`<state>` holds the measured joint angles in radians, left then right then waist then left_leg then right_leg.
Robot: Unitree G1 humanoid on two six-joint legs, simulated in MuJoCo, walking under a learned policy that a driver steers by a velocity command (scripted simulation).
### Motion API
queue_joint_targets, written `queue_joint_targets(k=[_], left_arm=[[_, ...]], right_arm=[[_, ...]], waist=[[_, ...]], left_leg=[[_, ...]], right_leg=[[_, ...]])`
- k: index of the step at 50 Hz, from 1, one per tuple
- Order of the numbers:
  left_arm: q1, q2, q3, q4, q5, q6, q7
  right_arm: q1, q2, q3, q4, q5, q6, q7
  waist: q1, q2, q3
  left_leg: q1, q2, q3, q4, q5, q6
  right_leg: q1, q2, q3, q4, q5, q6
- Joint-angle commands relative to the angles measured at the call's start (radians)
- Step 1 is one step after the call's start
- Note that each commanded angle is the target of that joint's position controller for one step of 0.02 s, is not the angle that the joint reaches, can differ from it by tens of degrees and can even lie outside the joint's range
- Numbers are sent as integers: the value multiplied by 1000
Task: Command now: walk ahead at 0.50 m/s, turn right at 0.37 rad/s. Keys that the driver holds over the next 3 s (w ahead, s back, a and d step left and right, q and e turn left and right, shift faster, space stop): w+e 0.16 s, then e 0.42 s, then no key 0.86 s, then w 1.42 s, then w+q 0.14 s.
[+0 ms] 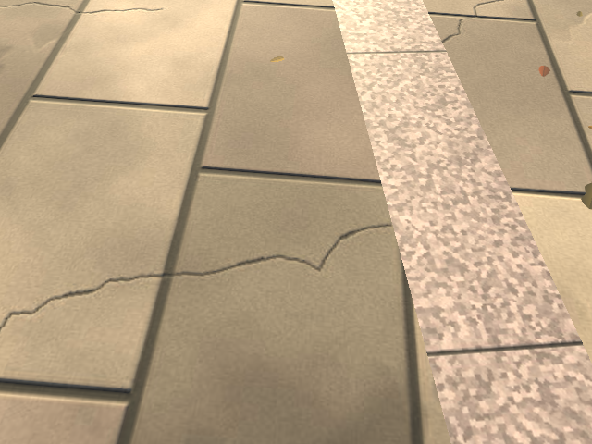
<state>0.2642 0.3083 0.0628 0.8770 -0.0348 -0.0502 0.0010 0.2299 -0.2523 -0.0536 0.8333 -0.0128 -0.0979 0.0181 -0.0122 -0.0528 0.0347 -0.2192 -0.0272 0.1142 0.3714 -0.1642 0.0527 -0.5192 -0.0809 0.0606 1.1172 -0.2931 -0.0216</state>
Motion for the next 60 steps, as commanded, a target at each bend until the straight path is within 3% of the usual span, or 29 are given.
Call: queue_joint_targets(k=[1, 8, 11, 13, 15, 16, 17, 18, 19, 20, 21, 22, 23, 25, 29, 34, 37, 39, 40, 41, 42, 43, 44, 47, 49, 51, 52, 53, 60], left_arm=[[23, 43, 18, -56, 2, 16, 5], [-169, 2, 3, -133, 17, 6, -29], [-241, -2, 1, -186, 28, 5, -50], [-209, 22, 13, -203, 29, 7, -64], [-74, 75, 40, -184, 25, 10, -69], [54, 123, 66, -154, 25, 9, -59], [128, 195, 89, -143, 30, 15, -32], [55, 281, 95, -183, 41, 28, -11], [69, 242, 79, -222, 51, 22, -23], [13, 189, 68, -241, 45, 20, -27], [-53, 152, 60, -236, 23, 17, -27], [-89, 115, 48, -242, 16, 17, -19], [-108, 115, 48, -246, 26, 20, -14], [-125, 130, 53, -257, 44, 25, -9], [-109, 165, 67, -266, 30, 43, 16], [-122, 130, 49, -268, 39, 70, 29], [-106, 115, 38, -258, 45, 75, 23], [-118, 91, 22, -255, 37, 79, 22], [-80, 70, 13, -243, 37, 77, 23], [-28, 35, 2, -245, 55, 71, 22], [-20, 44, 8, -259, 46, 64, 19], [-50, 100, 18, -250, 56, 60, 20], [-83, 110, 27, -250, 48, 61, 19], [-80, 42, 13, -226, 48, 79, 15], [-93, 32, 7, -217, 49, 82, 10], [-111, 98, 20, -218, 46, 89, 13], [-96, 80, 20, -209, 45, 88, 10], [-91, 59, 14, -202, 48, 84, 8], [-92, 52, 7, -164, 48, 59, 16]], right_arm=[[-31, -121, -31, -34, -6, -28, -8], [21, -166, -41, 10, 2, -10, -34], [44, -183, -46, 28, 13, 21, -45], [33, -207, -53, 24, 25, 43, -56], [-3, -228, -62, 6, 37, 63, -68], [-30, -222, -59, -6, 41, 67, -69], [2, -186, -46, -17, 19, 58, -63], [121, -66, -12, -42, -32, 38, -42], [130, -139, -15, -39, -3, 14, -22], [2, -181, -28, -69, 39, 11, -19], [-46, -167, -27, -84, 35, 19, -30], [-55, -174, -31, -74, 16, 35, -46], [-46, -180, -35, -78, 8, 51, -53], [-15, -158, -34, -77, 1, 70, -57], [-43, -134, -25, -88, -2, 81, -66], [-105, -131, -21, -104, 10, 91, -59], [-114, -135, -21, -113, 12, 74, -49], [-71, -120, -19, -102, 9, 59, -37], [-61, -142, -22, -102, -3, 52, -32], [-60, -218, -34, -116, -23, 52, -36], [-100, -213, -31, -99, -39, 59, -37], [-127, -146, -15, -117, -29, 58, -35], [-127, -142, -14, -113, -19, 58, -36], [-154, -156, -13, -102, 9, 63, -39], [-104, -136, -7, -82, 6, 65, -31], [-47, -137, -5, -76, -5, 54, -16], [-68, -138, -4, -70, -5, 53, -15], [-92, -135, -3, -70, -1, 55, -16], [-96, -112, 2, -41, 2, 74, -30]], waist=[[20, 125, -16], [-43, 85, 44], [-54, 85, 64], [-22, 122, 16], [56, 149, -66], [127, 123, -130], [153, 4, -201], [17, -263, -308], [81, -113, -540], [100, -13, -436], [62, 59, -260], [38, 81, -197], [10, 54, -154], [-20, 14, -142], [-9, -13, -196], [25, -75, -159], [39, -96, -147], [1, -87, -146], [2, -54, -138], [47, 122, -159], [92, 307, -117], [55, 274, -119], [39, 248, -117], [52, 220, -109], [34, 204, -108], [-20, 104, -102], [4, 84, -101], [12, 81, -87], [-3, 17, -61]], left_leg=[[79, 285, -187, -247, 152, 136], [150, 261, 20, -269, 249, 103], [234, 277, 75, -168, 521, 87], [288, 287, 91, -61, 750, 66], [296, 276, 94, 141, 923, 37], [241, 238, 105, 326, 848, 3], [46, 172, 108, 603, 478, -62], [-357, -26, 49, 1014, -522, -137], [-405, -38, -212, 1139, -545, -128], [-438, 17, -234, 1111, -457, -99], [-474, 54, -209, 1004, -373, -95], [-443, 88, -208, 929, -329, -98], [-376, 94, -211, 872, -297, -98], [-299, 79, -196, 774, -272, -107], [-285, 52, -201, 596, -175, -144], [-230, 55, -196, 443, -96, -149], [-182, 50, -184, 330, -136, -130], [-66, 42, -161, 112, -19, -95], [13, 90, -203, 18, 101, -65], [88, 262, -361, -5, 294, 4], [27, 353, -485, -21, 352, 140], [-3, 360, -502, -37, 313, 178], [17, 324, -465, -26, 286, 156], [3, 247, -355, 17, 300, 85], [-10, 179, -293, 36, 200, 26], [-48, 113, -240, 47, 58, -22], [-18, 93, -204, 64, 22, -40], [-9, 87, -190, 83, 16, -46], [28, 74, -173, 108, 55, -50]], right_leg=[[-129, -62, 60, -24, 104, 17], [-144, -35, -36, -386, 376, 12], [-143, -1, -98, -484, 342, -4], [-78, 45, -137, -500, 264, -29], [78, 110, -169, -515, 190, -68], [251, 141, -160, -607, 279, -101], [494, 46, -9, -640, 606, -150], [840, -224, 394, -538, 1109, -357], [877, -317, 609, -651, 915, -457], [778, -255, 487, -695, 738, -400], [606, -195, 381, -731, 626, -337], [480, -166, 334, -761, 552, -304], [364, -140, 315, -785, 522, -290], [255, -100, 271, -804, 546, -277], [250, -66, 254, -779, 517, -251], [206, -40, 275, -790, 170, -204], [248, -58, 316, -739, 217, -200], [251, -39, 316, -677, 280, -163], [224, -4, 298, -643, 233, -115], [167, 89, 200, -500, 44, -53], [107, 172, 80, -468, -164, -6], [146, 131, 70, -414, -193, 27], [145, 127, 56, -403, -162, 37], [248, 91, 28, -544, -24, 56], [342, 91, 30, -657, 161, 42], [370, 52, 68, -613, 276, -3], [325, 59, 69, -618, 207, -20], [305, 57, 78, -637, 186, -21], [274, 49, 91, -664, 203, -8]])
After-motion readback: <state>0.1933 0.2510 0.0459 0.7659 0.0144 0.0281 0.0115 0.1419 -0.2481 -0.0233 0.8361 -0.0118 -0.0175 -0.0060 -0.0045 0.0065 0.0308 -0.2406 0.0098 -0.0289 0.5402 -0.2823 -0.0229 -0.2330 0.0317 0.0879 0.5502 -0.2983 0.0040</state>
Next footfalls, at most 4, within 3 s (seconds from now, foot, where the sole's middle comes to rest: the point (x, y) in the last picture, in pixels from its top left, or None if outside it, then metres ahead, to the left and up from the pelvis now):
0.34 right None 0.31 -0.16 -0.78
0.80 left None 0.42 0.07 -0.78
2.10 right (427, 383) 0.63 -0.32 -0.78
2.62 left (375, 252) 1.01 -0.23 -0.78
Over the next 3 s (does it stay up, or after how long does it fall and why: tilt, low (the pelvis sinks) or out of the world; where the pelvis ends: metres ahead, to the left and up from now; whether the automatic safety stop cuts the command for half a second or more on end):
stays up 0.99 -0.32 0.01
